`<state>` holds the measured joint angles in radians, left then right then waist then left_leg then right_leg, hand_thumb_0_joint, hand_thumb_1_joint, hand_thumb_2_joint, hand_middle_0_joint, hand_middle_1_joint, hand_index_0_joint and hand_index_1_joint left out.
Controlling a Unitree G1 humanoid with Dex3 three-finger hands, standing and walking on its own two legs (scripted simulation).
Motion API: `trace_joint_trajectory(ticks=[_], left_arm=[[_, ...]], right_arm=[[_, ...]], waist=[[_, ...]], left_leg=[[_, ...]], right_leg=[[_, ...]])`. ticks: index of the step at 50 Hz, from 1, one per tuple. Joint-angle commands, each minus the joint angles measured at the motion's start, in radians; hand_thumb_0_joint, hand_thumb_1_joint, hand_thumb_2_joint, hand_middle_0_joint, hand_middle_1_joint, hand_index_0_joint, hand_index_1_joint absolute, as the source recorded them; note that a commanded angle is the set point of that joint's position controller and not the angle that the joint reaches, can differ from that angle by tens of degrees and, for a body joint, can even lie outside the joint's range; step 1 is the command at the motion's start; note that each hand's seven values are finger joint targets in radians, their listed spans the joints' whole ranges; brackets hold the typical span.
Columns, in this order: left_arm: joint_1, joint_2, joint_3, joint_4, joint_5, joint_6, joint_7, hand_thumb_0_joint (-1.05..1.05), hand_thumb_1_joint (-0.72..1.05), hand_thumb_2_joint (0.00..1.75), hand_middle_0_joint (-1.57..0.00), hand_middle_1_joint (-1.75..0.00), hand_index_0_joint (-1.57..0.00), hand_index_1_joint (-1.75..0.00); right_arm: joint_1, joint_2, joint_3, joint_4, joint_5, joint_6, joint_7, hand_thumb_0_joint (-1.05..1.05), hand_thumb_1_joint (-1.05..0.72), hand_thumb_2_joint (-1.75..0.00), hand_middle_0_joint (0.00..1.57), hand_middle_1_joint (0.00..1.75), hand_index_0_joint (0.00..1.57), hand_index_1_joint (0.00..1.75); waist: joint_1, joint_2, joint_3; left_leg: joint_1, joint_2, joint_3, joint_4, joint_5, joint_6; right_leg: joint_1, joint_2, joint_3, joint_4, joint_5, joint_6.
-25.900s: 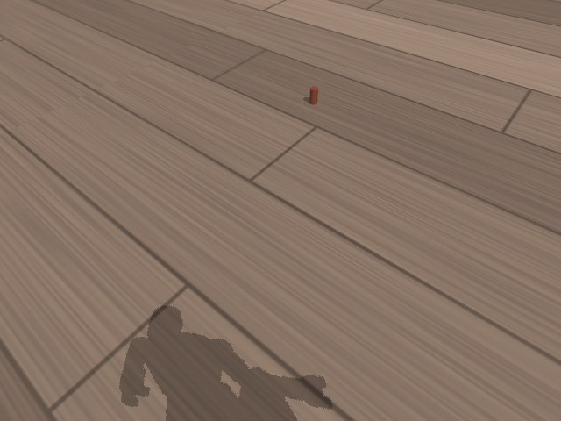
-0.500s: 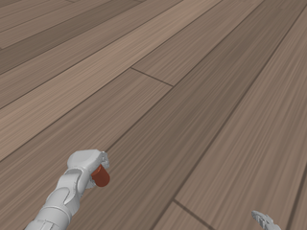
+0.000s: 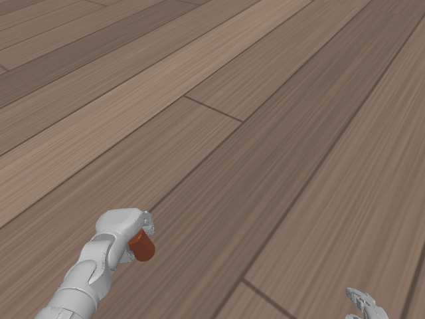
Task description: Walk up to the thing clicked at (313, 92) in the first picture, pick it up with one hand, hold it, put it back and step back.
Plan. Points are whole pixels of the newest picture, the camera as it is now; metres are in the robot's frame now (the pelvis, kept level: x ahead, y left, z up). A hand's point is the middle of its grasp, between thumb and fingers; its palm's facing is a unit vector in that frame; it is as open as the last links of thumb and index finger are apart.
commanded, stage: hold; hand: left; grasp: from above
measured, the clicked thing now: (138, 243) +0.31 +0.21 -0.08
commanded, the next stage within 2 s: crouch in 0.30 s
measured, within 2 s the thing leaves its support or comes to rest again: neither
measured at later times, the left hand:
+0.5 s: hand (127, 242) +0.29 +0.22 -0.04, palm faces -0.46 -0.06 -0.89, open 7.8 cm
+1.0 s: hand (146, 257) +0.32 +0.23 -0.21, palm faces -0.43 +0.06 -0.90, open 7.8 cm
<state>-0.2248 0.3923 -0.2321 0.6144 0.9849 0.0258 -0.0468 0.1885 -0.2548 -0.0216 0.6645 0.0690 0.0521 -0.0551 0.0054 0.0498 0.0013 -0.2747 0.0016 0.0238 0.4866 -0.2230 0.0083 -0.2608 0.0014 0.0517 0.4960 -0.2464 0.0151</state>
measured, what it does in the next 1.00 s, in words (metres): lowers itself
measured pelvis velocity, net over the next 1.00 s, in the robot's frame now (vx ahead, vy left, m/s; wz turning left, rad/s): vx -0.03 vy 0.00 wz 0.01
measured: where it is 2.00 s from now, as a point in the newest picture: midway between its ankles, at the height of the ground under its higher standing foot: outside the picture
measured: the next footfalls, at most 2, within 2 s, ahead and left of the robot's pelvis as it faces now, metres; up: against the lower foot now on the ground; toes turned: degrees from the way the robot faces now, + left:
none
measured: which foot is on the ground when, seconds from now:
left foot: down 0.00-1.00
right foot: down 0.00-1.00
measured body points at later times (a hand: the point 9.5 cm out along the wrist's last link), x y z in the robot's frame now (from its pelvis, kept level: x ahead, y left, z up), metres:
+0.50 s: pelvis +0.01 +0.00 +0.00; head +0.02 -0.02 +0.45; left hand +0.31 +0.22 +0.01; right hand +0.15 -0.26 -0.11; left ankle +0.02 +0.11 -0.74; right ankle +0.01 -0.13 -0.74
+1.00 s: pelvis -0.03 +0.00 -0.10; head +0.08 +0.02 +0.34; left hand +0.34 +0.23 -0.16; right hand +0.06 -0.29 -0.21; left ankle +0.02 +0.12 -0.74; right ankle +0.01 -0.13 -0.74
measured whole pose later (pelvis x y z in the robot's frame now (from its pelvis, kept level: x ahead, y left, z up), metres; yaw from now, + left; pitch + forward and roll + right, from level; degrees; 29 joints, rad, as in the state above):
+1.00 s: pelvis -0.03 +0.00 -0.10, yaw +1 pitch +20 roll -2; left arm -0.54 0.38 -0.16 1.13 1.19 -0.06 0.35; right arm 0.24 -0.28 -0.08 0.72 -0.01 0.02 -0.01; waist -0.08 0.01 -0.14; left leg -1.07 0.01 -0.02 1.17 -0.46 0.01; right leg -1.02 0.02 0.01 1.14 -0.48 0.03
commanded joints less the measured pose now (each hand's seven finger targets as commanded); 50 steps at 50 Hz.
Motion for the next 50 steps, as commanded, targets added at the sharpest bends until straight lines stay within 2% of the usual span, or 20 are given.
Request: trace_joint_trajectory(ticks=[1,9,10,13,16,17,20,21,23,25,28,33,35,44,45,46,47,48,49,50], left_arm=[[-0.407,0.228,0.136,-0.220,0.011,-0.009,0.073,0.00,0.60,0.61,-0.93,-0.69,-0.98,-0.65],[-0.356,0.214,0.135,-0.198,0.009,-0.004,0.076,0.00,0.60,0.65,-0.95,-0.70,-0.98,-0.67],[-0.356,0.191,0.106,-0.198,0.007,-0.003,0.071,0.00,0.60,0.64,-0.93,-0.72,-0.98,-0.68],[-0.363,0.230,0.140,-0.218,0.003,-0.006,0.064,0.00,0.59,0.62,-0.94,-0.66,-0.98,-0.63],[-0.373,0.210,0.119,-0.210,0.001,-0.007,0.063,0.00,0.60,0.60,-0.94,-0.68,-0.98,-0.64],[-0.360,0.239,0.151,-0.204,-0.002,-0.009,0.068,0.00,0.61,0.59,-0.95,-0.67,-0.99,-0.63],[-0.351,0.200,0.116,-0.194,0.001,-0.012,0.071,0.00,0.63,0.54,-0.95,-0.72,-1.01,-0.65],[-0.350,0.201,0.117,-0.198,0.005,-0.014,0.072,0.00,0.55,0.54,-0.87,-0.67,-0.93,-0.61],[-0.339,0.211,0.130,-0.198,0.009,-0.018,0.082,0.00,0.57,0.62,-0.91,-0.68,-0.95,-0.64],[-0.318,0.186,0.117,-0.156,0.014,-0.017,0.094,0.00,0.60,0.63,-0.94,-0.66,-0.98,-0.63],[-0.312,0.184,0.126,-0.097,0.033,-0.029,0.127,0.00,0.62,0.63,-0.96,-0.65,-0.99,-0.62],[-0.362,0.150,0.103,0.022,0.073,-0.051,0.218,0.00,0.61,0.63,-0.96,-0.64,-0.99,-0.61],[-0.434,0.174,0.110,0.071,0.100,-0.054,0.256,0.00,0.61,0.61,-0.94,-0.67,-0.98,-0.63],[-0.627,0.120,0.102,0.264,0.188,-0.096,0.419,0.00,0.67,0.62,-0.97,-0.73,-1.02,-0.67],[-0.644,0.166,0.130,0.295,0.203,-0.092,0.436,0.00,0.66,0.63,-0.97,-0.74,-1.02,-0.69],[-0.659,0.180,0.143,0.321,0.210,-0.089,0.450,0.00,0.67,0.62,-0.97,-0.73,-1.02,-0.68],[-0.668,0.153,0.128,0.367,0.207,-0.083,0.459,0.00,0.66,0.61,-0.95,-0.75,-1.01,-0.69],[-0.717,0.184,0.149,0.350,0.199,-0.080,0.470,0.00,0.68,0.61,-0.96,-0.75,-1.02,-0.69],[-0.714,0.168,0.142,0.392,0.194,-0.072,0.476,0.00,0.69,0.61,-0.96,-0.75,-1.03,-0.69],[-0.728,0.186,0.154,0.407,0.189,-0.067,0.481,0.00,0.68,0.61,-0.96,-0.74,-1.02,-0.68]], right_arm=[[-0.073,-0.129,-0.039,-0.126,-0.005,-0.036,-0.007,0.00,-0.91,-0.90,0.20,0.30,0.20,0.30],[-0.081,-0.130,-0.051,-0.126,-0.007,-0.033,-0.003,0.00,-0.91,-0.90,0.20,0.30,0.20,0.30],[-0.078,-0.131,-0.048,-0.127,-0.008,-0.032,-0.002,0.00,-0.91,-0.90,0.20,0.30,0.20,0.30],[-0.080,-0.130,-0.051,-0.125,-0.005,-0.031,-0.006,0.00,-0.91,-0.90,0.20,0.30,0.20,0.30],[-0.070,-0.131,-0.047,-0.124,-0.005,-0.032,-0.007,0.00,-0.91,-0.90,0.20,0.30,0.20,0.30],[-0.077,-0.133,-0.049,-0.123,-0.004,-0.030,-0.009,0.00,-0.91,-0.90,0.20,0.30,0.20,0.30],[-0.071,-0.132,-0.049,-0.123,-0.004,-0.028,-0.009,0.00,-0.93,-0.92,0.20,0.30,0.20,0.30],[-0.074,-0.130,-0.050,-0.124,-0.004,-0.028,-0.008,0.00,-0.89,-0.90,0.20,0.30,0.20,0.30],[-0.065,-0.131,-0.051,-0.123,-0.004,-0.026,-0.007,0.00,-0.89,-0.90,0.20,0.30,0.20,0.30],[-0.062,-0.132,-0.052,-0.121,-0.005,-0.023,-0.005,0.00,-0.89,-0.90,0.20,0.30,0.20,0.30],[-0.056,-0.132,-0.056,-0.112,-0.008,-0.017,-0.002,0.00,-0.89,-0.90,0.20,0.30,0.20,0.30],[-0.022,-0.136,-0.063,-0.087,-0.023,-0.008,0.010,0.00,-0.89,-0.90,0.20,0.30,0.20,0.30],[0.001,-0.143,-0.069,-0.065,-0.032,-0.008,0.017,0.00,-0.89,-0.90,0.20,0.30,0.20,0.30],[0.098,-0.165,-0.103,-0.020,-0.073,-0.042,0.047,0.00,-0.90,-0.90,0.20,0.30,0.20,0.30],[0.110,-0.171,-0.104,-0.017,-0.075,-0.043,0.045,0.00,-0.90,-0.90,0.20,0.30,0.20,0.30],[0.115,-0.174,-0.105,-0.015,-0.079,-0.044,0.043,0.00,-0.90,-0.90,0.20,0.30,0.20,0.30],[0.119,-0.169,-0.100,-0.012,-0.082,-0.048,0.042,0.00,-0.90,-0.90,0.20,0.30,0.20,0.30],[0.126,-0.176,-0.104,-0.006,-0.086,-0.054,0.039,0.00,-0.90,-0.90,0.20,0.30,0.20,0.30],[0.126,-0.178,-0.104,-0.005,-0.089,-0.060,0.036,0.00,-0.90,-0.90,0.20,0.30,0.20,0.30],[0.138,-0.183,-0.108,0.000,-0.090,-0.063,0.032,0.00,-0.90,-0.90,0.20,0.30,0.20,0.30]], waist=[[-0.007,-0.012,-0.270],[0.009,-0.009,-0.277],[-0.006,-0.024,-0.269],[0.007,-0.019,-0.284],[-0.007,-0.030,-0.268],[0.004,-0.025,-0.257],[-0.011,-0.034,-0.257],[-0.001,-0.033,-0.253],[0.005,-0.033,-0.268],[-0.010,-0.061,-0.242],[-0.014,-0.070,-0.210],[-0.043,-0.082,-0.212],[-0.056,-0.050,-0.245],[-0.107,0.020,-0.480],[-0.098,0.023,-0.503],[-0.100,0.028,-0.523],[-0.108,0.023,-0.526],[-0.101,0.058,-0.569],[-0.114,0.074,-0.581],[-0.109,0.054,-0.605]], left_leg=[[0.156,-0.018,0.005,-0.049,0.173,0.010],[0.157,-0.014,-0.003,-0.052,0.188,0.003],[0.155,-0.014,-0.003,-0.049,0.184,0.005],[0.164,-0.016,0.001,-0.050,0.198,0.008],[0.158,-0.018,0.005,-0.050,0.190,0.010],[0.155,-0.018,0.004,-0.056,0.187,0.009],[0.162,-0.015,0.003,-0.056,0.192,0.008],[0.159,-0.016,0.001,-0.054,0.200,0.008],[0.155,-0.019,0.003,-0.047,0.213,0.009],[0.144,-0.020,0.005,-0.046,0.203,0.010],[0.119,-0.019,0.001,-0.041,0.182,0.007],[0.056,-0.023,-0.001,0.025,0.149,0.005],[0.013,-0.025,0.003,0.086,0.141,0.005],[-0.341,-0.004,-0.021,0.504,0.055,-0.002],[-0.389,-0.006,-0.021,0.538,0.035,-0.001],[-0.441,-0.007,-0.021,0.577,0.024,0.000],[-0.492,-0.010,-0.023,0.608,0.004,0.000],[-0.507,-0.003,-0.033,0.637,-0.007,-0.003],[-0.527,0.002,-0.048,0.660,-0.026,-0.004],[-0.561,0.006,-0.057,0.684,-0.047,-0.004]], right_leg=[[0.026,0.029,-0.026,-0.080,0.156,-0.025],[0.035,0.030,-0.035,-0.080,0.160,-0.027],[0.036,0.030,-0.033,-0.081,0.160,-0.025],[0.049,0.029,-0.032,-0.086,0.175,-0.024],[0.042,0.027,-0.029,-0.089,0.175,-0.022],[0.040,0.028,-0.031,-0.093,0.169,-0.023],[0.032,0.030,-0.033,-0.086,0.175,-0.025],[0.039,0.029,-0.035,-0.087,0.180,-0.024],[0.046,0.027,-0.034,-0.084,0.193,-0.023],[0.032,0.027,-0.034,-0.084,0.188,-0.022],[0.004,0.029,-0.039,-0.076,0.163,-0.025],[-0.083,0.022,-0.038,-0.025,0.139,-0.023],[-0.138,0.018,-0.035,0.023,0.141,-0.024],[-0.592,0.033,-0.060,0.432,0.047,-0.044],[-0.617,0.034,-0.065,0.468,0.031,-0.044],[-0.659,0.036,-0.067,0.506,0.022,-0.044],[-0.699,0.037,-0.070,0.543,0.006,-0.044],[-0.759,0.038,-0.074,0.584,-0.007,-0.048],[-0.816,0.037,-0.081,0.622,-0.027,-0.050],[-0.852,0.040,-0.086,0.655,-0.048,-0.052]])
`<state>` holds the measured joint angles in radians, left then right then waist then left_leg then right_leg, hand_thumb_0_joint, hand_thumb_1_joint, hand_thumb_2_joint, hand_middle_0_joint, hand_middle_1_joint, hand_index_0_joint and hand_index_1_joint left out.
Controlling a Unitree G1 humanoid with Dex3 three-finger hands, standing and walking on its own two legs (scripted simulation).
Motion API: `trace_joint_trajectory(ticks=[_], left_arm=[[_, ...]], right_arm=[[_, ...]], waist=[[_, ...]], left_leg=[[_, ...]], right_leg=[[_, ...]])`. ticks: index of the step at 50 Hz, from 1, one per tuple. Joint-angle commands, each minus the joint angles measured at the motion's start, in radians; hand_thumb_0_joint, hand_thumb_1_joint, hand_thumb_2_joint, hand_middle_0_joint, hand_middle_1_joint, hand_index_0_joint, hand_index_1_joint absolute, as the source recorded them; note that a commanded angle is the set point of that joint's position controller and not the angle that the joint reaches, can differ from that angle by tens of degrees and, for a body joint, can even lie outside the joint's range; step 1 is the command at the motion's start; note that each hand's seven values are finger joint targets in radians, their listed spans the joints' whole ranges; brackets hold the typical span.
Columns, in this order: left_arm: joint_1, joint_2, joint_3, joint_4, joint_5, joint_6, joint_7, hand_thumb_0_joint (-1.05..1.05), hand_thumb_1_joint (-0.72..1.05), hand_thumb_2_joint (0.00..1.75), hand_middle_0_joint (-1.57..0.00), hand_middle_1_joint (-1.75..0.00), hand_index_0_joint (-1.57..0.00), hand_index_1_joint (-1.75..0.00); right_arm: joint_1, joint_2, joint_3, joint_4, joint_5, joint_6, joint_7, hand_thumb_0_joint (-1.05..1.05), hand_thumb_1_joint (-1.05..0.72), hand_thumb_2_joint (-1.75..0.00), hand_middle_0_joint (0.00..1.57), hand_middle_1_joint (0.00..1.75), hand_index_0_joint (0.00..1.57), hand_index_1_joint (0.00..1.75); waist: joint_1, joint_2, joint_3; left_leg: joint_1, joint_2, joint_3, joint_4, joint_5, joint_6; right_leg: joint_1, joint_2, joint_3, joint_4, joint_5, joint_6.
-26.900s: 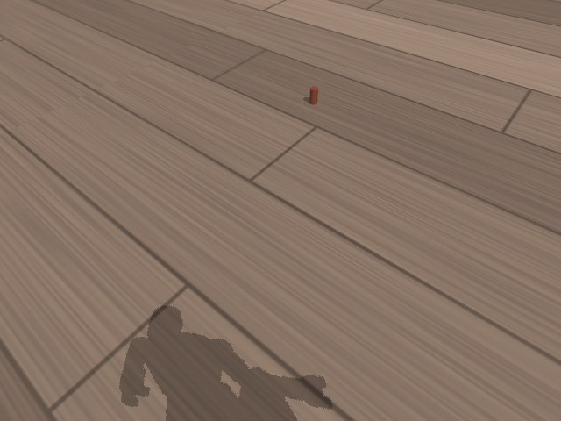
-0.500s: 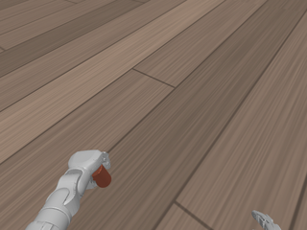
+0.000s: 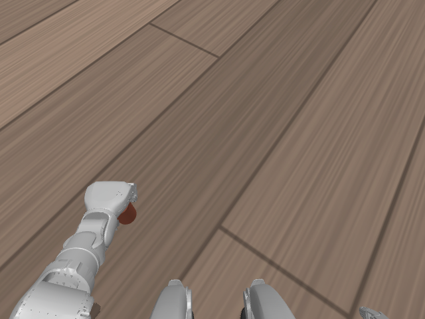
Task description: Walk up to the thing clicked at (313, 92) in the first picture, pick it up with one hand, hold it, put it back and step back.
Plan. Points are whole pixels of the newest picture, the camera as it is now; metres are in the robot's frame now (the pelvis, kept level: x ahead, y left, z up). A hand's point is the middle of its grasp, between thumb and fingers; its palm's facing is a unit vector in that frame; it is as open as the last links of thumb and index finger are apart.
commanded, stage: crouch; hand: left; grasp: from above
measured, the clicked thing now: (122, 209) +0.38 +0.22 -0.15
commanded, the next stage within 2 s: lower in 1.38 s
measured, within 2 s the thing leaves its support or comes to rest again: neither
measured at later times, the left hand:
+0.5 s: hand (138, 226) +0.39 +0.22 -0.35, palm faces -0.46 +0.00 -0.89, open 7.8 cm
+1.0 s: hand (143, 226) +0.42 +0.23 -0.44, palm faces -0.46 -0.01 -0.89, open 7.7 cm
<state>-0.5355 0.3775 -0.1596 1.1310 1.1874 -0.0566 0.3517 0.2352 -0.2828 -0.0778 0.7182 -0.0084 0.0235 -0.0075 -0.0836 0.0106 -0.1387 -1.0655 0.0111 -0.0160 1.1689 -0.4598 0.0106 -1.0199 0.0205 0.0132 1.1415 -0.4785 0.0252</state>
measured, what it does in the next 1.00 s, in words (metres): lowers itself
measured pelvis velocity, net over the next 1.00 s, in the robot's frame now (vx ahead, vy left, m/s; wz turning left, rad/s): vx -0.04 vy -0.01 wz -0.09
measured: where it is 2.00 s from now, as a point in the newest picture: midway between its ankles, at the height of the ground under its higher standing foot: outside the picture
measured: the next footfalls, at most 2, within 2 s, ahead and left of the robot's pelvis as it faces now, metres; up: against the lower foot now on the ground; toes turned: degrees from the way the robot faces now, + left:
none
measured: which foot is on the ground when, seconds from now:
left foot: down 0.00-1.00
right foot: down 0.00-1.00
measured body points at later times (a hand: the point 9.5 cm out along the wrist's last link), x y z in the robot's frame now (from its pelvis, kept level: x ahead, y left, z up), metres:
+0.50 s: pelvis -0.04 +0.00 -0.19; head +0.17 +0.02 +0.21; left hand +0.41 +0.22 -0.30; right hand +0.01 -0.27 -0.31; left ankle +0.05 +0.11 -0.64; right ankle +0.03 -0.13 -0.64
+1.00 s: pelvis -0.04 -0.01 -0.26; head +0.21 +0.03 +0.11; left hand +0.44 +0.23 -0.39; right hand +0.00 -0.28 -0.38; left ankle +0.05 +0.11 -0.64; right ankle +0.03 -0.13 -0.64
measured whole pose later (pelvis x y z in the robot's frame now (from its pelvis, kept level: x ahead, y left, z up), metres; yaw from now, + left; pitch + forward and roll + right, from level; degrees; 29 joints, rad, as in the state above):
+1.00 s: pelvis -0.04 -0.01 -0.26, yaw -5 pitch +38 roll -6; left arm -0.89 0.62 0.07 1.38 1.24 -0.14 0.42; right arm 0.16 -0.25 0.00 0.75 -0.12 -0.07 0.11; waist -0.21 0.01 -0.13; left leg -2.14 0.02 -0.09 2.14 -0.68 0.00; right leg -2.06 0.05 -0.06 2.09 -0.71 0.02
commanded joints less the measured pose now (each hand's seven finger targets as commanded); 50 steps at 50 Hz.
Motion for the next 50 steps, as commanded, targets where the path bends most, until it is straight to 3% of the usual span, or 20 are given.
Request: trace_joint_trajectory(ticks=[1,3,6,7,12,13,16,17,20,22,25,28,33,34,39,41,42,43,46,50], left_arm=[[-0.445,0.220,0.089,-0.108,-0.010,0.019,0.086,0.00,0.67,0.61,-0.97,-0.72,-1.02,-0.67],[-0.438,0.221,0.100,-0.073,-0.021,0.033,0.090,0.00,0.69,0.60,-0.97,-0.73,-1.03,-0.67],[-0.465,0.234,0.106,-0.043,-0.027,0.045,0.079,0.00,0.71,0.62,-1.00,-0.70,-1.05,-0.65],[-0.494,0.272,0.126,-0.071,-0.030,0.045,0.079,0.00,0.69,0.61,-0.99,-0.71,-1.04,-0.66],[-0.547,0.326,0.156,-0.024,-0.032,0.031,0.058,0.00,0.63,0.65,-0.97,-0.71,-1.01,-0.67],[-0.589,0.309,0.149,-0.038,-0.038,0.021,0.056,0.00,0.62,0.64,-0.96,-0.70,-1.00,-0.66],[-0.610,0.349,0.172,-0.042,-0.034,-0.004,0.064,0.00,0.63,0.60,-0.95,-0.69,-1.00,-0.64],[-0.646,0.368,0.179,-0.055,-0.025,-0.014,0.067,0.00,0.62,0.63,-0.96,-0.68,-1.00,-0.63],[-0.666,0.373,0.180,-0.050,-0.011,-0.038,0.075,0.00,0.63,0.68,-0.98,-0.69,-1.01,-0.66],[-0.681,0.433,0.214,-0.054,0.000,-0.049,0.092,0.00,0.62,0.71,-0.98,-0.70,-1.01,-0.67],[-0.690,0.387,0.199,-0.008,0.012,-0.051,0.114,0.00,0.63,0.73,-0.98,-0.71,-1.01,-0.68],[-0.701,0.395,0.205,0.039,0.019,-0.048,0.122,0.00,0.61,0.69,-0.97,-0.67,-1.00,-0.64],[-0.663,0.398,0.216,0.066,0.013,-0.047,0.120,0.00,0.62,0.70,-0.98,-0.68,-1.01,-0.65],[-0.687,0.425,0.221,0.051,0.015,-0.050,0.120,0.00,0.61,0.69,-0.97,-0.68,-1.00,-0.65],[-0.672,0.470,0.250,0.093,0.033,-0.064,0.113,0.00,0.63,0.64,-0.98,-0.66,-1.02,-0.62],[-0.703,0.498,0.265,0.032,0.035,-0.078,0.116,0.00,0.61,0.63,-0.97,-0.64,-1.00,-0.60],[-0.665,0.467,0.255,0.088,0.038,-0.077,0.114,0.00,0.61,0.64,-0.97,-0.63,-1.00,-0.61],[-0.697,0.478,0.260,0.040,0.035,-0.087,0.115,0.00,0.63,0.62,-0.97,-0.65,-1.01,-0.61],[-0.642,0.467,0.257,0.108,0.042,-0.083,0.113,0.00,0.60,0.58,-0.96,-0.62,-0.99,-0.58],[-0.693,0.482,0.257,0.070,0.038,-0.083,0.114,0.00,0.61,0.59,-0.98,-0.60,-1.01,-0.58]], right_arm=[[0.097,-0.156,-0.049,-0.053,-0.014,-0.037,-0.018,0.00,-0.90,-0.90,0.20,0.30,0.20,0.30],[0.098,-0.152,-0.044,-0.048,-0.022,-0.045,-0.020,0.00,-0.90,-0.90,0.20,0.30,0.20,0.30],[0.108,-0.157,-0.048,-0.038,-0.030,-0.054,-0.023,0.00,-0.90,-0.90,0.20,0.30,0.20,0.30],[0.104,-0.156,-0.048,-0.039,-0.031,-0.058,-0.024,0.00,-0.90,-0.90,0.20,0.30,0.20,0.30],[0.113,-0.161,-0.038,-0.041,-0.044,-0.069,-0.016,0.00,-0.90,-0.90,0.20,0.30,0.20,0.30],[0.112,-0.161,-0.036,-0.036,-0.047,-0.072,-0.014,0.00,-0.90,-0.90,0.20,0.30,0.20,0.30],[0.120,-0.165,-0.024,-0.031,-0.053,-0.083,-0.006,0.00,-0.90,-0.90,0.20,0.30,0.20,0.30],[0.129,-0.178,-0.026,-0.026,-0.055,-0.085,-0.006,0.00,-0.90,-0.90,0.20,0.30,0.20,0.30],[0.142,-0.174,-0.016,-0.010,-0.063,-0.093,0.003,0.00,-0.90,-0.90,0.20,0.30,0.20,0.30],[0.142,-0.176,-0.008,-0.004,-0.068,-0.095,0.011,0.00,-0.90,-0.90,0.20,0.30,0.20,0.30],[0.151,-0.176,-0.004,0.012,-0.080,-0.103,0.026,0.00,-0.90,-0.90,0.20,0.30,0.20,0.30],[0.151,-0.184,-0.003,0.015,-0.086,-0.106,0.042,0.00,-0.91,-0.90,0.20,0.30,0.20,0.30],[0.154,-0.175,0.012,0.016,-0.100,-0.112,0.071,0.00,-0.91,-0.90,0.20,0.30,0.20,0.30],[0.144,-0.173,0.011,0.016,-0.099,-0.110,0.073,0.00,-0.91,-0.90,0.20,0.30,0.20,0.30],[0.150,-0.180,0.011,0.018,-0.106,-0.104,0.090,0.00,-0.91,-0.90,0.20,0.30,0.20,0.30],[0.150,-0.179,0.005,0.027,-0.106,-0.099,0.097,0.00,-0.91,-0.90,0.20,0.30,0.20,0.30],[0.149,-0.179,0.008,0.023,-0.110,-0.099,0.101,0.00,-0.91,-0.90,0.20,0.30,0.20,0.30],[0.151,-0.177,0.006,0.026,-0.110,-0.099,0.105,0.00,-0.91,-0.90,0.20,0.30,0.20,0.30],[0.138,-0.183,0.003,0.017,-0.109,-0.094,0.111,0.00,-0.91,-0.90,0.20,0.30,0.20,0.30],[0.143,-0.184,0.003,0.022,-0.112,-0.092,0.117,0.00,-0.92,-0.91,0.20,0.30,0.20,0.30]], waist=[[-0.028,0.109,-0.488],[-0.023,0.113,-0.530],[-0.042,0.108,-0.585],[-0.031,0.117,-0.619],[-0.059,0.107,-0.627],[-0.076,0.115,-0.643],[-0.077,0.139,-0.691],[-0.094,0.156,-0.702],[-0.109,0.163,-0.723],[-0.091,0.200,-0.759],[-0.114,0.233,-0.745],[-0.126,0.252,-0.710],[-0.123,0.236,-0.739],[-0.111,0.244,-0.758],[-0.115,0.257,-0.712],[-0.105,0.262,-0.727],[-0.117,0.258,-0.708],[-0.120,0.257,-0.705],[-0.110,0.256,-0.702],[-0.115,0.277,-0.718]], left_leg=[[0.186,-0.006,-0.018,0.032,0.175,-0.003],[0.113,-0.005,-0.029,0.089,0.163,-0.003],[0.026,-0.005,-0.033,0.170,0.137,0.000],[-0.006,-0.010,-0.028,0.194,0.112,0.002],[-0.161,-0.013,-0.036,0.295,-0.048,0.008],[-0.199,-0.015,-0.030,0.328,-0.063,0.013],[-0.218,-0.017,-0.044,0.376,-0.090,0.011],[-0.222,-0.016,-0.059,0.385,-0.105,0.006],[-0.251,-0.017,-0.051,0.447,-0.089,0.008],[-0.264,-0.020,-0.040,0.482,-0.066,0.008],[-0.252,-0.014,-0.056,0.513,-0.041,-0.001],[-0.265,-0.006,-0.072,0.543,-0.030,-0.007],[-0.330,-0.014,-0.029,0.649,0.083,0.009],[-0.349,-0.015,-0.017,0.671,0.087,0.016],[-0.407,-0.009,-0.018,0.719,0.090,0.016],[-0.426,-0.006,-0.019,0.734,0.080,0.015],[-0.430,-0.006,-0.024,0.740,0.077,0.013],[-0.443,-0.005,-0.025,0.749,0.071,0.016],[-0.445,-0.003,-0.033,0.755,0.061,0.012],[-0.444,0.002,-0.035,0.784,0.066,0.014]], right_leg=[[-0.113,0.018,-0.048,0.041,0.180,-0.063],[-0.177,0.019,-0.055,0.116,0.165,-0.065],[-0.245,0.018,-0.059,0.195,0.141,-0.066],[-0.251,0.017,-0.057,0.212,0.125,-0.066],[-0.387,0.011,-0.062,0.303,-0.005,-0.067],[-0.409,0.011,-0.060,0.322,-0.013,-0.066],[-0.478,0.008,-0.070,0.381,-0.045,-0.068],[-0.516,0.007,-0.076,0.401,-0.058,-0.069],[-0.556,0.005,-0.080,0.437,-0.043,-0.066],[-0.569,0.010,-0.081,0.465,-0.029,-0.068],[-0.641,0.002,-0.091,0.511,-0.015,-0.068],[-0.714,-0.003,-0.101,0.556,-0.014,-0.068],[-0.653,0.009,-0.096,0.592,0.098,-0.059],[-0.644,0.021,-0.091,0.599,0.114,-0.059],[-0.674,0.027,-0.097,0.647,0.119,-0.059],[-0.682,0.034,-0.102,0.669,0.112,-0.061],[-0.700,0.031,-0.106,0.680,0.106,-0.061],[-0.704,0.035,-0.108,0.686,0.103,-0.060],[-0.739,0.037,-0.115,0.713,0.082,-0.063],[-0.758,0.041,-0.118,0.740,0.090,-0.063]])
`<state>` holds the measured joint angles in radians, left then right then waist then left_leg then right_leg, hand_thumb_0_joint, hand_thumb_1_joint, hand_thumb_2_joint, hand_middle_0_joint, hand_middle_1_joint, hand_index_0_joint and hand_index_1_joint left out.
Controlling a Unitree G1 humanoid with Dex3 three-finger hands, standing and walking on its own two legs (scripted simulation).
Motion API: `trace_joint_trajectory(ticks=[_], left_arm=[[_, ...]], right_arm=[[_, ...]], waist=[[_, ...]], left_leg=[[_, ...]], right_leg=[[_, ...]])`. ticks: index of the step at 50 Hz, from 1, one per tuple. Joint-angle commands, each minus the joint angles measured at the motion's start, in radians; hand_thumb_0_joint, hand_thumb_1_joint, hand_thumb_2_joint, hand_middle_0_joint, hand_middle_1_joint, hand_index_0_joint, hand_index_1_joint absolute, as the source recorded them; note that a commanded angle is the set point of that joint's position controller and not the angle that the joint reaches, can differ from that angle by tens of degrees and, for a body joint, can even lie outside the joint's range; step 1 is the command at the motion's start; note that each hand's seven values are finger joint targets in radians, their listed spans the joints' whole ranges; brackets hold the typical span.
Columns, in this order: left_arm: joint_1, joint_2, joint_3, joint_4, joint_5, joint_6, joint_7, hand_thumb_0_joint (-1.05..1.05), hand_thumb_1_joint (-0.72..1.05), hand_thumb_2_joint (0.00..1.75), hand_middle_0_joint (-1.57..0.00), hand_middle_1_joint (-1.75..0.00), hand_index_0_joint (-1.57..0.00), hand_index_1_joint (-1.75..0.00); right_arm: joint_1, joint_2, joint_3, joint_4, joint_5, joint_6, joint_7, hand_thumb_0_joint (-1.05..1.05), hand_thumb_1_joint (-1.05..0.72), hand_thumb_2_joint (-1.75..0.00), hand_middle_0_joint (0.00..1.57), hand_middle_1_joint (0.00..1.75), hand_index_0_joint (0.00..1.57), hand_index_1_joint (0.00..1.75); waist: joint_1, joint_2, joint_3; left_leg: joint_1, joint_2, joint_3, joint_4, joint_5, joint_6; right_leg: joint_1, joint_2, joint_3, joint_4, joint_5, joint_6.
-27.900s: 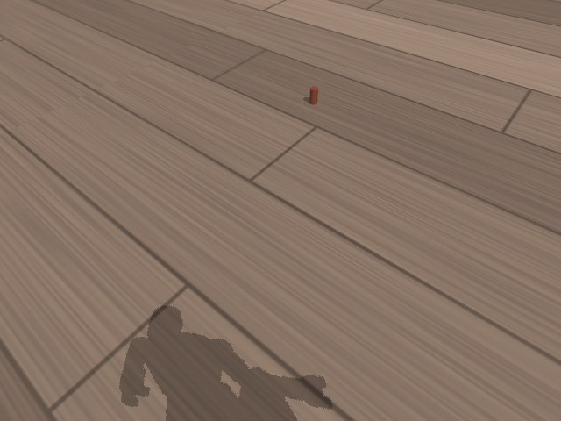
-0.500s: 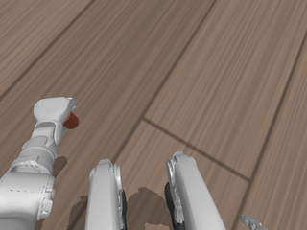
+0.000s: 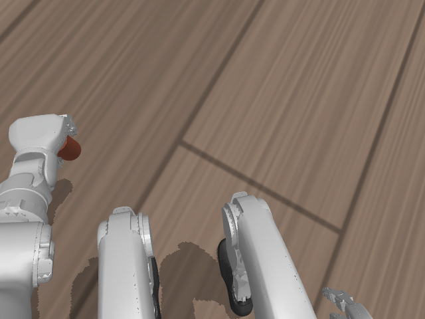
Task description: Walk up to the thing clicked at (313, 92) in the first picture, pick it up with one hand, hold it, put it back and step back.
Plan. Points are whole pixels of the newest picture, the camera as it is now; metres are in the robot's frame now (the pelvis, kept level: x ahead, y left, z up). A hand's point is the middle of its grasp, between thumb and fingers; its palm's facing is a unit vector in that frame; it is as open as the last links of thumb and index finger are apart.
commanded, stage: crouch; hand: left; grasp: from above
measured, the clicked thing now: (62, 145) +0.46 +0.27 -0.22
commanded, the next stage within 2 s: lower in 0.38 s
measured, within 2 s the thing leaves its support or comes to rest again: rests again in 1.38 s
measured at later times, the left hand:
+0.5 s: hand (58, 153) +0.45 +0.28 -0.22, palm faces -0.46 -0.05 -0.89, open 7.6 cm
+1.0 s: hand (69, 157) +0.45 +0.28 -0.28, palm faces -0.45 -0.06 -0.89, open 7.5 cm
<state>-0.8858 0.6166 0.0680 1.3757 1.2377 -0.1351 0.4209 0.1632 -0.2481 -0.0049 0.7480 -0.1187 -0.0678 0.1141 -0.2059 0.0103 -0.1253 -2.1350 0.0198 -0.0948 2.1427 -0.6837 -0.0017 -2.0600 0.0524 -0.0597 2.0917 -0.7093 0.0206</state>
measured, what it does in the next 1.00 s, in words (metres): lowers itself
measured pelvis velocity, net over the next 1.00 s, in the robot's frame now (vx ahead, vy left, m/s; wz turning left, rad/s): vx -0.01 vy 0.00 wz -0.05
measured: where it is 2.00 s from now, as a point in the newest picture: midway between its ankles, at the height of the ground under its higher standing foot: (194, 297)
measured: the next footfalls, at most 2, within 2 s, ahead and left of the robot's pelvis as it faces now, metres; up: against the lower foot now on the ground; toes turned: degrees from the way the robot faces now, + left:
none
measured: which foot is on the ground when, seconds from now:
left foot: down 0.00-1.00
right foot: down 0.00-1.00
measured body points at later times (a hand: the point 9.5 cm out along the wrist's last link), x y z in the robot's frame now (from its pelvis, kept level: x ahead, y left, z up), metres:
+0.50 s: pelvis -0.01 +0.00 -0.05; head +0.23 +0.05 +0.32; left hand +0.47 +0.28 -0.17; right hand +0.03 -0.28 -0.16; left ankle +0.07 +0.12 -0.38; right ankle +0.08 -0.12 -0.38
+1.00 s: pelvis -0.01 +0.00 -0.09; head +0.25 +0.06 +0.27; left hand +0.47 +0.28 -0.23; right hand +0.03 -0.28 -0.19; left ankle +0.07 +0.12 -0.38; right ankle +0.08 -0.12 -0.38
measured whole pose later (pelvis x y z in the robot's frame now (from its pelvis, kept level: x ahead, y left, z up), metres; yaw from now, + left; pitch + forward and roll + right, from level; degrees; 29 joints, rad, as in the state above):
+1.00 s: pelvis -0.01 +0.00 -0.09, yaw -3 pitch +34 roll -8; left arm -0.96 0.76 0.13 1.49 1.27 -0.18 0.48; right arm 0.12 -0.27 0.09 0.75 -0.16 -0.08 0.13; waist -0.26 -0.04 0.01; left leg -2.34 0.02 -0.15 2.42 -0.68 -0.01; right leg -2.26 0.07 -0.10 2.35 -0.70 0.03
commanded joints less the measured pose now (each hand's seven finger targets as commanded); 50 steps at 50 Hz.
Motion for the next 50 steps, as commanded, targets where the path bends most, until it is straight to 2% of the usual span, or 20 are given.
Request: trace_joint_trajectory(ticks=[1,4,5,6,8,9,11,12,18,22,24,25,30,36,37,42,44,45,48,50], left_arm=[[-0.347,0.260,0.042,-0.169,-0.013,-0.008,0.046,0.00,0.63,0.59,-0.99,-0.60,-1.02,-0.57],[-0.417,0.289,0.047,-0.224,-0.016,-0.020,0.045,0.00,0.62,0.58,-0.99,-0.58,-1.02,-0.56],[-0.376,0.278,0.049,-0.155,-0.009,-0.016,0.047,0.00,0.63,0.56,-0.99,-0.59,-1.02,-0.56],[-0.402,0.286,0.046,-0.176,-0.018,-0.021,0.051,0.00,0.62,0.54,-0.98,-0.57,-1.02,-0.54],[-0.398,0.292,0.052,-0.149,-0.007,-0.024,0.054,0.00,0.61,0.57,-0.99,-0.58,-1.01,-0.55],[-0.388,0.306,0.058,-0.137,-0.004,-0.025,0.055,0.00,0.59,0.57,-0.98,-0.57,-1.00,-0.55],[-0.407,0.321,0.060,-0.133,-0.004,-0.023,0.056,0.00,0.64,0.58,-1.00,-0.60,-1.03,-0.57],[-0.413,0.310,0.048,-0.116,0.003,-0.023,0.055,0.00,0.63,0.61,-1.00,-0.60,-1.02,-0.58],[-0.432,0.342,0.047,-0.051,0.004,-0.019,0.056,0.00,0.60,0.55,-0.99,-0.55,-1.01,-0.53],[-0.437,0.356,0.048,-0.054,-0.004,-0.015,0.047,0.00,0.64,0.54,-1.01,-0.55,-1.03,-0.52],[-0.431,0.337,0.037,-0.054,-0.006,-0.014,0.040,0.00,0.64,0.55,-1.02,-0.54,-1.04,-0.52],[-0.443,0.334,0.025,-0.064,-0.007,-0.017,0.034,0.00,0.61,0.54,-1.03,-0.49,-1.04,-0.48],[-0.428,0.355,0.026,-0.022,-0.020,-0.031,0.025,0.00,0.59,0.53,-1.02,-0.49,-1.03,-0.48],[-0.424,0.402,0.061,-0.054,-0.005,-0.062,0.048,0.00,0.66,0.53,-1.06,-0.50,-1.07,-0.49],[-0.426,0.422,0.079,-0.064,-0.005,-0.066,0.058,0.00,0.69,0.52,-1.07,-0.51,-1.09,-0.49],[-0.400,0.434,0.093,-0.085,0.016,-0.063,0.086,0.00,0.68,0.50,-1.07,-0.48,-1.09,-0.46],[-0.410,0.447,0.105,-0.100,0.007,-0.055,0.099,0.00,0.70,0.52,-1.07,-0.47,-1.09,-0.45],[-0.393,0.426,0.102,-0.069,0.004,-0.049,0.105,0.00,0.70,0.52,-1.08,-0.45,-1.09,-0.44],[-0.421,0.421,0.084,-0.045,0.016,-0.039,0.110,0.00,0.71,0.52,-1.08,-0.45,-1.10,-0.44],[-0.419,0.416,0.081,-0.027,0.005,-0.034,0.110,0.00,0.71,0.50,-1.08,-0.44,-1.09,-0.42]], right_arm=[[0.221,-0.231,-0.075,-0.006,-0.003,-0.001,-0.004,0.00,-0.92,-0.91,0.20,0.30,0.20,0.30],[0.228,-0.228,-0.072,0.003,-0.004,0.000,-0.003,0.00,-0.92,-0.91,0.20,0.30,0.20,0.30],[0.227,-0.237,-0.070,0.005,-0.005,-0.001,-0.006,0.00,-0.92,-0.91,0.20,0.30,0.20,0.30],[0.214,-0.224,-0.066,0.001,-0.004,-0.002,-0.007,0.00,-0.92,-0.91,0.20,0.30,0.20,0.30],[0.229,-0.228,-0.057,0.009,-0.010,-0.003,-0.006,0.00,-0.92,-0.91,0.20,0.30,0.20,0.30],[0.222,-0.225,-0.054,0.010,-0.008,-0.001,-0.007,0.00,-0.92,-0.91,0.20,0.30,0.20,0.30],[0.228,-0.231,-0.049,0.009,-0.009,-0.005,-0.006,0.00,-0.92,-0.91,0.20,0.30,0.20,0.30],[0.225,-0.237,-0.046,0.011,-0.013,-0.005,-0.005,0.00,-0.92,-0.91,0.20,0.30,0.20,0.30],[0.202,-0.246,-0.025,0.011,-0.011,-0.006,-0.011,0.00,-0.92,-0.91,0.20,0.30,0.20,0.30],[0.209,-0.257,-0.018,0.009,-0.013,-0.010,-0.010,0.00,-0.92,-0.91,0.20,0.30,0.20,0.30],[0.211,-0.261,-0.014,0.010,-0.013,-0.009,-0.012,0.00,-0.92,-0.91,0.20,0.30,0.20,0.30],[0.209,-0.256,-0.010,0.010,-0.012,-0.009,-0.010,0.00,-0.91,-0.90,0.20,0.30,0.20,0.30],[0.210,-0.258,0.008,0.013,-0.016,-0.007,-0.007,0.00,-0.91,-0.90,0.20,0.30,0.20,0.30],[0.205,-0.268,0.018,0.012,-0.026,-0.006,-0.004,0.00,-0.91,-0.90,0.20,0.30,0.20,0.30],[0.198,-0.274,0.012,0.010,-0.026,-0.005,-0.004,0.00,-0.91,-0.90,0.20,0.30,0.20,0.30],[0.185,-0.275,0.014,0.005,-0.037,-0.002,0.002,0.00,-0.92,-0.90,0.20,0.30,0.20,0.30],[0.180,-0.278,0.011,0.001,-0.038,-0.004,0.001,0.00,-0.90,-0.90,0.20,0.30,0.20,0.30],[0.183,-0.277,0.015,0.004,-0.042,-0.005,0.003,0.00,-0.90,-0.90,0.20,0.30,0.20,0.30],[0.186,-0.283,0.022,0.008,-0.045,-0.011,0.008,0.00,-0.90,-0.90,0.20,0.30,0.20,0.30],[0.185,-0.288,0.026,0.008,-0.046,-0.014,0.010,0.00,-0.90,-0.90,0.20,0.30,0.20,0.30]], waist=[[0.000,0.276,-0.720],[-0.006,0.275,-0.745],[-0.013,0.261,-0.708],[-0.006,0.266,-0.707],[-0.017,0.252,-0.711],[-0.005,0.246,-0.717],[-0.010,0.256,-0.712],[-0.023,0.269,-0.693],[-0.017,0.272,-0.634],[-0.025,0.282,-0.631],[-0.037,0.288,-0.626],[-0.033,0.300,-0.637],[-0.044,0.229,-0.598],[-0.046,0.279,-0.640],[-0.041,0.301,-0.638],[-0.043,0.337,-0.645],[-0.042,0.354,-0.637],[-0.047,0.337,-0.622],[-0.071,0.340,-0.582],[-0.076,0.331,-0.594]], left_leg=[[0.614,-0.006,0.038,-0.190,0.278,0.022],[0.592,-0.005,0.044,-0.162,0.253,0.028],[0.566,-0.006,0.037,-0.165,0.228,0.023],[0.540,-0.005,0.046,-0.153,0.211,0.028],[0.528,-0.007,0.049,-0.136,0.212,0.029],[0.512,-0.007,0.052,-0.128,0.216,0.030],[0.523,-0.006,0.048,-0.122,0.207,0.030],[0.502,-0.007,0.053,-0.114,0.198,0.030],[0.441,-0.008,0.047,-0.109,0.110,0.029],[0.434,-0.007,0.046,-0.087,0.129,0.029],[0.442,-0.005,0.036,-0.082,0.142,0.025],[0.438,-0.007,0.040,-0.079,0.146,0.025],[0.341,-0.008,0.051,-0.020,0.159,0.038],[0.379,-0.005,0.043,0.014,0.206,0.029],[0.374,-0.006,0.044,0.013,0.202,0.026],[0.388,-0.001,0.045,0.038,0.215,0.024],[0.374,-0.001,0.048,0.042,0.205,0.025],[0.375,0.001,0.043,0.042,0.205,0.024],[0.359,0.003,0.035,0.051,0.187,0.025],[0.357,0.002,0.025,0.056,0.186,0.025]], right_leg=[[0.264,0.003,-0.048,-0.198,0.312,-0.058],[0.272,0.011,-0.047,-0.187,0.306,-0.057],[0.241,0.004,-0.052,-0.173,0.285,-0.057],[0.247,0.010,-0.049,-0.175,0.276,-0.058],[0.257,0.007,-0.049,-0.170,0.279,-0.054],[0.260,0.013,-0.050,-0.161,0.282,-0.055],[0.241,0.011,-0.054,-0.153,0.274,-0.057],[0.235,0.010,-0.054,-0.149,0.271,-0.056],[0.166,0.018,-0.073,-0.120,0.187,-0.064],[0.168,0.014,-0.076,-0.099,0.210,-0.061],[0.152,0.012,-0.084,-0.084,0.224,-0.060],[0.162,0.016,-0.082,-0.083,0.227,-0.061],[0.203,0.024,-0.080,-0.080,0.248,-0.049],[0.204,0.030,-0.094,-0.031,0.292,-0.048],[0.189,0.028,-0.096,-0.019,0.284,-0.052],[0.176,0.032,-0.100,0.002,0.304,-0.052],[0.169,0.029,-0.101,0.008,0.296,-0.053],[0.156,0.030,-0.106,0.010,0.295,-0.052],[0.128,0.033,-0.117,0.018,0.281,-0.055],[0.127,0.034,-0.125,0.027,0.276,-0.055]])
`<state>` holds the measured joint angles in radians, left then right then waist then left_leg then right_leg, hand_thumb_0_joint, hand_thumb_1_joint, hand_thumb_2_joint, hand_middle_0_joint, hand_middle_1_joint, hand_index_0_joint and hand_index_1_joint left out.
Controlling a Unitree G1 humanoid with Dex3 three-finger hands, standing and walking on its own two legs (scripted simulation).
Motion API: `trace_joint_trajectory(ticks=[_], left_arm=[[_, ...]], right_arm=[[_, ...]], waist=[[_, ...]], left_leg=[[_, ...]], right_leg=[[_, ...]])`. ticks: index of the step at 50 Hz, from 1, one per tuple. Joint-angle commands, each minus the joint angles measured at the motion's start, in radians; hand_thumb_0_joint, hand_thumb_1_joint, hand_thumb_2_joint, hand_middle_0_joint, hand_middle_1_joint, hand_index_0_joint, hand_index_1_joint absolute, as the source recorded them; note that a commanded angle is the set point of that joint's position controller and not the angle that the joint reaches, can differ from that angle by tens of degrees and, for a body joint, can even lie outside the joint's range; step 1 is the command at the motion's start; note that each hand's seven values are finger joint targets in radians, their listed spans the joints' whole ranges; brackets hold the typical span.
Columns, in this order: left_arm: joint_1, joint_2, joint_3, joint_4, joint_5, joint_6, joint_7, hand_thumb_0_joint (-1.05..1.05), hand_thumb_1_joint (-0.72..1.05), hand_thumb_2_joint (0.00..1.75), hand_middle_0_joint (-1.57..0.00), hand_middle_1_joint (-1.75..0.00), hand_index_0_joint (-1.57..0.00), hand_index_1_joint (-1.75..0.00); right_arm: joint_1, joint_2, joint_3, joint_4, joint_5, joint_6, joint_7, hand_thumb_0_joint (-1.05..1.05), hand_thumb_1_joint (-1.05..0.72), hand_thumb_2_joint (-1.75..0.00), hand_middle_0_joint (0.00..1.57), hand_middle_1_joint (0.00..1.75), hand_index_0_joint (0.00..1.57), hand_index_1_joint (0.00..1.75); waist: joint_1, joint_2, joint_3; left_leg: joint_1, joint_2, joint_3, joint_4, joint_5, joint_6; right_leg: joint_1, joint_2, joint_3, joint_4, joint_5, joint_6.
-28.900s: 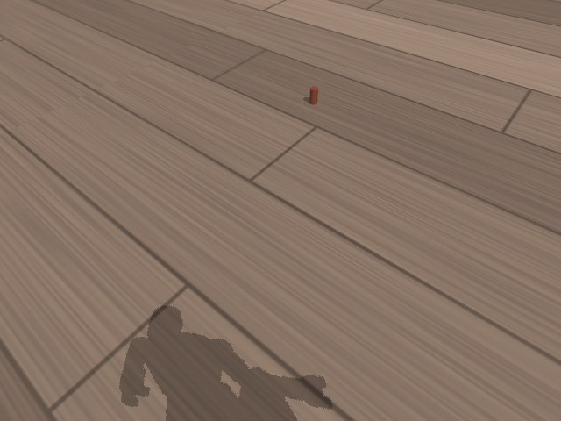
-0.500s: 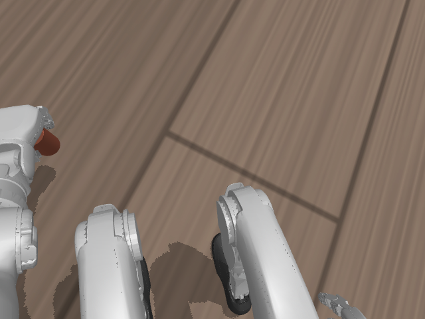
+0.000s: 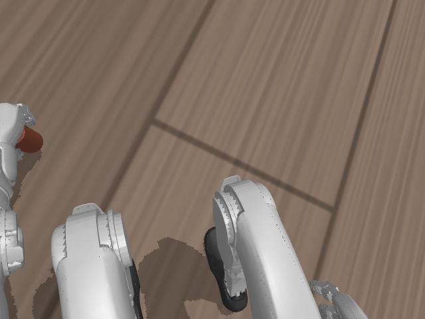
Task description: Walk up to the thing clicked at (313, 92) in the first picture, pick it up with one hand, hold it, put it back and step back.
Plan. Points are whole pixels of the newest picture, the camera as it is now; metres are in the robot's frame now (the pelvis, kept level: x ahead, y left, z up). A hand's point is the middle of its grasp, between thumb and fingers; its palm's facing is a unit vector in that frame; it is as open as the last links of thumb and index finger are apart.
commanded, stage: rest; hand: left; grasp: from above
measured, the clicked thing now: (20, 137) +0.47 +0.30 -0.24
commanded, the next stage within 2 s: open in 0.84 s
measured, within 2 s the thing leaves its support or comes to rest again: rests again in 0.38 s
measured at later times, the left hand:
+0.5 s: hand (20, 145) +0.45 +0.30 -0.23, palm faces -0.45 -0.10 -0.89, open 7.5 cm
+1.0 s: hand (18, 144) +0.45 +0.30 -0.23, palm faces -0.44 -0.11 -0.89, open 7.5 cm
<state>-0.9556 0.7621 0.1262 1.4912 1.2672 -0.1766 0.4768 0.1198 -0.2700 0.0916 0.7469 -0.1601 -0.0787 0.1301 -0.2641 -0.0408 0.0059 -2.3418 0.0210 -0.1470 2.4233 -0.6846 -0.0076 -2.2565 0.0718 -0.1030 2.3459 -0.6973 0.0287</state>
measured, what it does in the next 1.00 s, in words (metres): stands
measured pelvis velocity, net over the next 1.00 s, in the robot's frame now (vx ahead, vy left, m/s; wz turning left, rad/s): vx -0.01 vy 0.00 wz -0.07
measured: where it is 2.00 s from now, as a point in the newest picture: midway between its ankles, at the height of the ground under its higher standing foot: (181, 296)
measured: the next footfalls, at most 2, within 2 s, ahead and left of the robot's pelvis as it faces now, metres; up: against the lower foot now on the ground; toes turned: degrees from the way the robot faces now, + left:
none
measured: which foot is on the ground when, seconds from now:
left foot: down 0.00-1.00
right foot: down 0.00-1.00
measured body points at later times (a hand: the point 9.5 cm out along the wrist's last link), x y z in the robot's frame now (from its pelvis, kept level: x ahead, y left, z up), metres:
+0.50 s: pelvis +0.00 +0.00 -0.01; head +0.27 +0.09 +0.34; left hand +0.47 +0.30 -0.18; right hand +0.04 -0.27 -0.10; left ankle +0.07 +0.13 -0.29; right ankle +0.09 -0.12 -0.29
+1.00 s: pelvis -0.01 +0.00 -0.02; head +0.25 +0.10 +0.33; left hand +0.47 +0.31 -0.18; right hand +0.03 -0.26 -0.09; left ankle +0.07 +0.13 -0.29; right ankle +0.09 -0.11 -0.29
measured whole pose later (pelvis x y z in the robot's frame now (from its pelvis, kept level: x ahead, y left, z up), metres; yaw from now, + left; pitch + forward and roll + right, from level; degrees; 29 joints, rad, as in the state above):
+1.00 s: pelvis -0.01 +0.00 -0.02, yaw -4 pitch +29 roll -12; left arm -1.01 0.92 0.12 1.67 1.26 -0.22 0.55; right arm 0.13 -0.31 0.22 0.72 -0.20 -0.18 0.19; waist -0.33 -0.09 0.09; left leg -2.35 0.03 -0.22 2.52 -0.69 -0.01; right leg -2.25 0.10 -0.17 2.38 -0.67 0.04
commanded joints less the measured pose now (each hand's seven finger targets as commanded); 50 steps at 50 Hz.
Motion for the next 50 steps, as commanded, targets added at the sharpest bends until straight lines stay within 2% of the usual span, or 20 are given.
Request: trace_joint_trajectory(ticks=[1,8,10,12,14,16,19,20,21,22,24,25,28,29,32,34,41,44,47,50], left_arm=[[-0.341,0.268,0.011,-0.118,-0.027,0.010,0.052,0.00,0.69,0.51,-1.07,-0.45,-1.09,-0.44],[-0.333,0.306,0.033,-0.115,-0.042,0.002,0.052,0.00,0.76,0.50,-1.10,-0.49,-1.12,-0.46],[-0.324,0.310,0.029,-0.087,-0.037,-0.002,0.055,0.00,0.76,0.53,-1.11,-0.48,-1.13,-0.46],[-0.351,0.345,0.056,-0.137,-0.025,-0.013,0.059,0.00,0.80,0.52,-1.12,-0.49,-1.15,-0.46],[-0.310,0.308,0.027,-0.078,-0.030,-0.011,0.061,0.00,0.79,0.52,-1.13,-0.48,-1.15,-0.45],[-0.323,0.340,0.044,-0.104,-0.021,-0.021,0.072,0.00,0.78,0.50,-1.11,-0.49,-1.14,-0.46],[-0.333,0.348,0.049,-0.110,-0.014,-0.020,0.076,0.00,0.81,0.53,-1.13,-0.49,-1.16,-0.47],[-0.307,0.349,0.045,-0.084,-0.009,-0.016,0.080,0.00,0.81,0.52,-1.13,-0.48,-1.16,-0.46],[-0.336,0.347,0.045,-0.110,-0.012,-0.019,0.084,0.00,0.82,0.53,-1.15,-0.48,-1.17,-0.46],[-0.319,0.336,0.039,-0.081,-0.013,-0.017,0.089,0.00,0.82,0.51,-1.15,-0.47,-1.17,-0.45],[-0.320,0.352,0.048,-0.076,-0.005,-0.017,0.095,0.00,0.84,0.54,-1.15,-0.50,-1.18,-0.48],[-0.348,0.374,0.067,-0.129,-0.018,-0.024,0.102,0.00,0.83,0.53,-1.15,-0.49,-1.17,-0.46],[-0.335,0.366,0.051,-0.086,-0.005,-0.022,0.103,0.00,0.82,0.50,-1.12,-0.49,-1.15,-0.46],[-0.326,0.343,0.035,-0.042,-0.010,-0.019,0.102,0.00,0.81,0.50,-1.13,-0.48,-1.15,-0.46],[-0.323,0.360,0.024,-0.012,-0.028,-0.020,0.104,0.00,0.80,0.47,-1.10,-0.50,-1.14,-0.46],[-0.307,0.384,0.039,-0.009,-0.027,-0.020,0.102,0.00,0.80,0.46,-1.11,-0.47,-1.14,-0.44],[-0.311,0.376,0.015,0.034,-0.033,-0.035,0.101,0.00,0.83,0.43,-1.11,-0.49,-1.15,-0.44],[-0.320,0.405,0.028,0.027,-0.027,-0.043,0.108,0.00,0.81,0.44,-1.11,-0.49,-1.15,-0.44],[-0.323,0.373,-0.007,0.060,-0.015,-0.048,0.112,0.00,0.79,0.48,-1.09,-0.50,-1.13,-0.47],[-0.350,0.400,-0.005,0.048,-0.004,-0.053,0.120,0.00,0.55,0.39,-0.85,-0.50,-0.89,-0.45]], right_arm=[[0.225,-0.262,-0.066,0.013,-0.005,-0.006,-0.004,0.00,-0.90,-0.90,0.20,0.30,0.20,0.30],[0.227,-0.271,-0.043,0.003,-0.010,-0.014,0.004,0.00,-0.90,-0.90,0.20,0.30,0.20,0.30],[0.222,-0.272,-0.035,0.008,-0.013,-0.017,0.009,0.00,-0.90,-0.90,0.20,0.30,0.20,0.30],[0.241,-0.286,-0.035,0.009,-0.019,-0.019,0.012,0.00,-0.90,-0.90,0.20,0.30,0.20,0.30],[0.206,-0.284,-0.027,-0.004,-0.017,-0.020,0.014,0.00,-0.90,-0.90,0.20,0.30,0.20,0.30],[0.220,-0.287,-0.023,0.000,-0.019,-0.022,0.016,0.00,-0.90,-0.90,0.20,0.30,0.20,0.30],[0.220,-0.303,-0.027,-0.006,-0.022,-0.029,0.020,0.00,-0.90,-0.90,0.20,0.30,0.20,0.30],[0.209,-0.296,-0.020,-0.010,-0.021,-0.031,0.022,0.00,-0.90,-0.90,0.20,0.30,0.20,0.30],[0.216,-0.299,-0.021,-0.006,-0.024,-0.032,0.024,0.00,-0.90,-0.90,0.20,0.30,0.20,0.30],[0.211,-0.302,-0.021,-0.005,-0.022,-0.035,0.025,0.00,-0.90,-0.90,0.20,0.30,0.20,0.30],[0.222,-0.308,-0.014,-0.006,-0.030,-0.044,0.031,0.00,-0.90,-0.90,0.20,0.30,0.20,0.30],[0.225,-0.312,-0.018,-0.003,-0.029,-0.045,0.031,0.00,-0.90,-0.90,0.20,0.30,0.20,0.30],[0.227,-0.307,-0.002,0.002,-0.037,-0.054,0.038,0.00,-0.90,-0.90,0.20,0.30,0.20,0.30],[0.226,-0.306,-0.002,0.008,-0.035,-0.058,0.042,0.00,-0.90,-0.90,0.20,0.30,0.20,0.30],[0.221,-0.316,0.011,-0.009,-0.037,-0.069,0.047,0.00,-0.90,-0.90,0.20,0.30,0.20,0.30],[0.222,-0.321,0.015,-0.005,-0.039,-0.072,0.046,0.00,-0.90,-0.90,0.20,0.30,0.20,0.30],[0.215,-0.329,0.032,-0.017,-0.041,-0.090,0.052,0.00,-0.90,-0.90,0.20,0.30,0.20,0.30],[0.204,-0.333,0.031,-0.024,-0.040,-0.095,0.053,0.00,-0.90,-0.90,0.20,0.30,0.20,0.30],[0.195,-0.332,0.041,-0.020,-0.042,-0.099,0.055,0.00,-0.90,-0.90,0.20,0.30,0.20,0.30],[0.186,-0.343,0.042,-0.032,-0.042,-0.106,0.056,0.00,-0.89,-0.90,0.20,0.30,0.20,0.30]], waist=[[-0.013,0.373,-0.720],[-0.024,0.358,-0.719],[-0.020,0.371,-0.698],[-0.033,0.377,-0.690],[-0.031,0.374,-0.671],[-0.030,0.397,-0.680],[-0.038,0.423,-0.661],[-0.026,0.429,-0.669],[-0.045,0.429,-0.662],[-0.041,0.428,-0.654],[-0.052,0.435,-0.649],[-0.048,0.426,-0.658],[-0.057,0.431,-0.651],[-0.066,0.417,-0.633],[-0.072,0.372,-0.597],[-0.057,0.370,-0.606],[-0.083,0.345,-0.572],[-0.085,0.354,-0.576],[-0.094,0.370,-0.549],[-0.097,0.395,-0.514]], left_leg=[[0.552,0.004,0.077,-0.215,0.191,0.033],[0.525,0.005,0.072,-0.182,0.231,0.035],[0.515,0.007,0.070,-0.182,0.220,0.032],[0.518,0.007,0.072,-0.163,0.242,0.030],[0.511,0.008,0.066,-0.170,0.209,0.030],[0.520,0.008,0.059,-0.183,0.201,0.027],[0.543,0.007,0.050,-0.181,0.199,0.019],[0.548,0.009,0.052,-0.186,0.195,0.021],[0.550,0.009,0.051,-0.181,0.204,0.020],[0.552,0.010,0.047,-0.182,0.202,0.018],[0.548,0.010,0.050,-0.167,0.218,0.020],[0.546,0.012,0.045,-0.172,0.229,0.019],[0.541,0.013,0.048,-0.156,0.244,0.022],[0.530,0.015,0.048,-0.150,0.232,0.024],[0.446,0.012,0.051,-0.139,0.180,0.036],[0.454,0.016,0.051,-0.142,0.185,0.033],[0.441,0.017,0.037,-0.135,0.159,0.037],[0.461,0.022,0.027,-0.143,0.168,0.032],[0.464,0.022,0.018,-0.149,0.149,0.026],[0.478,0.024,0.006,-0.166,0.122,0.020]], right_leg=[[0.332,0.018,-0.080,-0.226,0.270,-0.062],[0.384,0.022,-0.086,-0.215,0.313,-0.053],[0.368,0.026,-0.089,-0.209,0.300,-0.058],[0.372,0.025,-0.096,-0.205,0.318,-0.059],[0.346,0.030,-0.100,-0.204,0.287,-0.062],[0.357,0.031,-0.106,-0.198,0.279,-0.061],[0.311,0.028,-0.121,-0.182,0.263,-0.070],[0.321,0.031,-0.117,-0.186,0.264,-0.067],[0.326,0.029,-0.121,-0.180,0.278,-0.064],[0.309,0.030,-0.123,-0.178,0.272,-0.067],[0.329,0.031,-0.124,-0.181,0.292,-0.063],[0.332,0.032,-0.128,-0.181,0.301,-0.063],[0.347,0.036,-0.126,-0.179,0.320,-0.060],[0.340,0.037,-0.123,-0.182,0.313,-0.059],[0.363,0.039,-0.118,-0.207,0.272,-0.052],[0.378,0.040,-0.120,-0.209,0.268,-0.054],[0.376,0.045,-0.133,-0.209,0.252,-0.048],[0.366,0.050,-0.142,-0.195,0.263,-0.051],[0.334,0.051,-0.152,-0.187,0.240,-0.056],[0.292,0.046,-0.160,-0.180,0.214,-0.059]])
